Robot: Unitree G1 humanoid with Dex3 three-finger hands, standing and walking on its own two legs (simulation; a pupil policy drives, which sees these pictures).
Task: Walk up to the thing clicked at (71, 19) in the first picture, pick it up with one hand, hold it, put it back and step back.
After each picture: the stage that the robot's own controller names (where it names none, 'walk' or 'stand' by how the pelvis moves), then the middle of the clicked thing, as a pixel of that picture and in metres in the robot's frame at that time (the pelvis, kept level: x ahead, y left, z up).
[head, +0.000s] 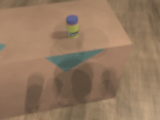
stand; (72, 26) +0.76 +0.08 -0.06
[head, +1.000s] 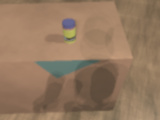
rise first; (69, 31) +0.68 +0.12 -0.03
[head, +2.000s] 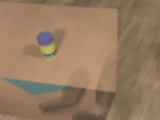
rise first; (47, 46) +0.53 +0.20 -0.02
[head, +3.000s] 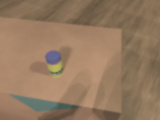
stand; (54, 64) +0.49 +0.16 -0.06
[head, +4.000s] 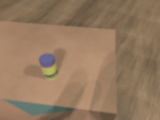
stand; (48, 67) +0.48 +0.18 -0.06
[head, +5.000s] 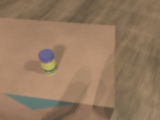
stand; (48, 62) +0.50 +0.19 -0.06
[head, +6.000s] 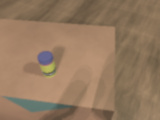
stand; (47, 64) +0.49 +0.19 -0.06
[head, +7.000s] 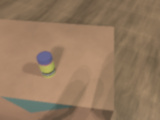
rise first; (46, 64) +0.49 +0.20 -0.06
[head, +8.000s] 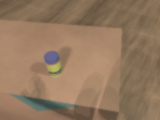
rise first; (53, 64) +0.49 +0.19 -0.06
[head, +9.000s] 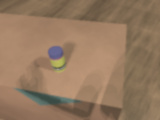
go down; (57, 59) +0.51 +0.18 -0.05
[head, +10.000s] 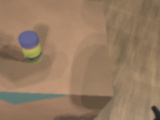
go down; (31, 47) +0.49 +0.17 -0.01
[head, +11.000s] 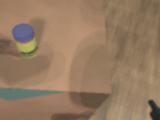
close in; (26, 41) +0.50 +0.18 +0.01
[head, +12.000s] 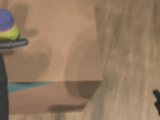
close; (6, 30) +0.52 +0.19 +0.04
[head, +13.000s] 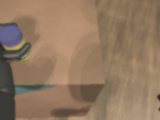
lift; (15, 44) +0.47 +0.19 +0.03
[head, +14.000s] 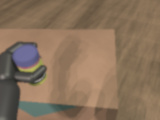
lift; (31, 66) +0.33 +0.17 +0.17
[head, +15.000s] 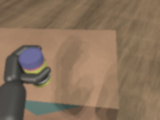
hold; (36, 68) +0.33 +0.17 +0.14
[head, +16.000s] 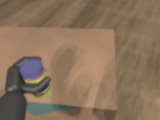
hold; (36, 79) +0.32 +0.17 +0.10
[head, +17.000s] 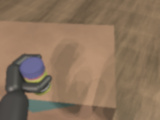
hold; (37, 77) +0.32 +0.17 +0.10
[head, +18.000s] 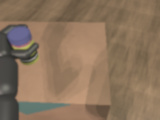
crouch; (24, 46) +0.42 +0.19 +0.13
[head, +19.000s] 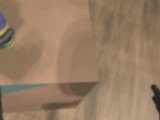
lower; out of the picture +0.51 +0.20 +0.01
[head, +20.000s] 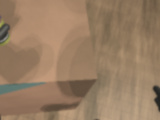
lower; out of the picture +0.53 +0.20 +0.04
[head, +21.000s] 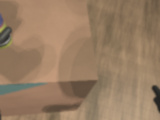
lower; out of the picture +0.52 +0.20 +0.04
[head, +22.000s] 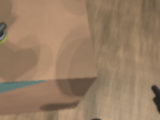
lower; out of the picture +0.53 +0.21 +0.04
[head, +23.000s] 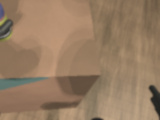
loosen; out of the picture +0.53 +0.20 +0.05
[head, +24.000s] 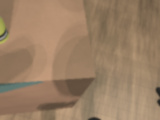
withdraw; out of the picture +0.52 +0.20 +0.04
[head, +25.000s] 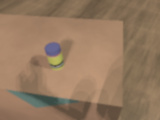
sink last; (55, 56) +0.51 +0.17 -0.01
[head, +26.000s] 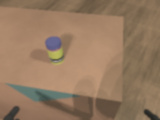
stand; (55, 51) +0.52 +0.17 -0.02
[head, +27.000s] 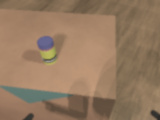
stand; (47, 50) +0.52 +0.18 +0.00
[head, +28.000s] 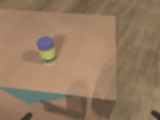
stand; (47, 51) +0.52 +0.18 +0.00
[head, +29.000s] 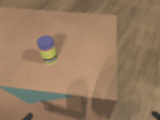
stand; (47, 50) +0.52 +0.18 +0.00
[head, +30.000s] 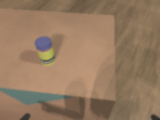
stand; (45, 51) +0.51 +0.18 +0.00
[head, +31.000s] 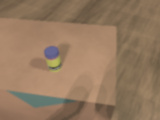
stand; (53, 59) +0.53 +0.17 -0.06
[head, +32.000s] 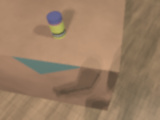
walk; (56, 25) +0.62 +0.16 -0.04
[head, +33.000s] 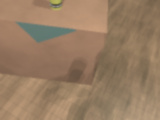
walk; out of the picture +0.86 +0.17 -0.05
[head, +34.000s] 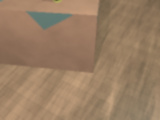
stand; out of the picture +1.11 +0.24 -0.04
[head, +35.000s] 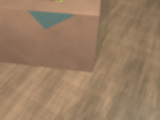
stand; out of the picture +1.11 +0.21 -0.06
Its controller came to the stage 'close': yes
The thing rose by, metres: 0.21
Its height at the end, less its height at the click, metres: +0.00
